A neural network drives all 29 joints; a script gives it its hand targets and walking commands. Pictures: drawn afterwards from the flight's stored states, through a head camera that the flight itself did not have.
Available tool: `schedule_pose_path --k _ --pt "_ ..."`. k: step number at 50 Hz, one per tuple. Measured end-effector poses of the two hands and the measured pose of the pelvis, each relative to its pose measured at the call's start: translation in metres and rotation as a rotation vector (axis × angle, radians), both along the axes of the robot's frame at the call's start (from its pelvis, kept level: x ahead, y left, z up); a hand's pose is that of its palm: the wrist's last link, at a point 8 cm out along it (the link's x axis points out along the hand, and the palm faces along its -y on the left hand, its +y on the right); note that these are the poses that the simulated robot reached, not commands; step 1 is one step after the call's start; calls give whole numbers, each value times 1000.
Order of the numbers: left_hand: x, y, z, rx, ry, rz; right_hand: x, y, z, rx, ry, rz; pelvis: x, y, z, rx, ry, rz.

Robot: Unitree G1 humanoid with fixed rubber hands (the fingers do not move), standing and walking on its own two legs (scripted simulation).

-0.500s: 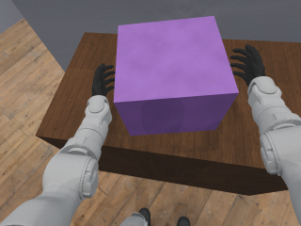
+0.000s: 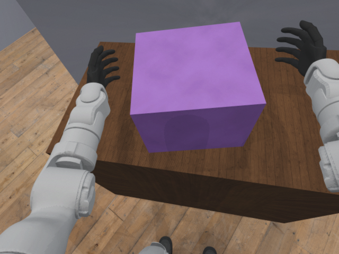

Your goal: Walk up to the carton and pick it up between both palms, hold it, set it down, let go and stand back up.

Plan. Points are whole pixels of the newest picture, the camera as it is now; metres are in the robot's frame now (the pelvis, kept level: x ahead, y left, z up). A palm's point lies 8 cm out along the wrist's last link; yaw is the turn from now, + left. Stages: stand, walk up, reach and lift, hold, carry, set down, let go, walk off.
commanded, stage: set down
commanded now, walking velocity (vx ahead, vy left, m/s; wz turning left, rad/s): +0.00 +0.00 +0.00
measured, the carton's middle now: (191, 91) +0.52 +0.05 +0.01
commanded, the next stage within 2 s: none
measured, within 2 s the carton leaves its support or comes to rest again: neither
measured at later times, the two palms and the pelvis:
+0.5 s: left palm (78, 63) +0.43 +0.26 +0.18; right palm (337, 32) +0.52 -0.20 +0.19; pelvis +0.00 +0.00 +0.02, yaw +2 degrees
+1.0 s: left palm (83, 112) +0.35 +0.25 +0.12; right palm (326, 92) +0.45 -0.21 +0.12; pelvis -0.01 -0.01 +0.02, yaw +2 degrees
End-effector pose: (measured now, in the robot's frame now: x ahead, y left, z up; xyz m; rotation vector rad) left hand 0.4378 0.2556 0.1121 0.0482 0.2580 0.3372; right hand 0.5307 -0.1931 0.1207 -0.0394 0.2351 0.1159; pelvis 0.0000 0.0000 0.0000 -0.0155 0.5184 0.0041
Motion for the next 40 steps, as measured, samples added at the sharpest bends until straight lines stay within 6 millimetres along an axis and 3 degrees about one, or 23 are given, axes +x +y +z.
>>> schedule_pose_path --k 17,22,30,40 --pt "1 7 50 -11 10 24 4 -6 63 -1 -6 0 4 -3 14 2 -100 17" --pt "-3 8 62 -9 4 29 0 -7 73 -1 -4 2 4 -3 17 5 -128 23" --pt "-23 10 62 -10 6 27 -22 -10 60 -25 22 17 2 -5 22 10 -197 32" --pt "-66 11 19 -42 36 55 -62 -13 22 -54 32 51 -9 -7 23 14 -242 33"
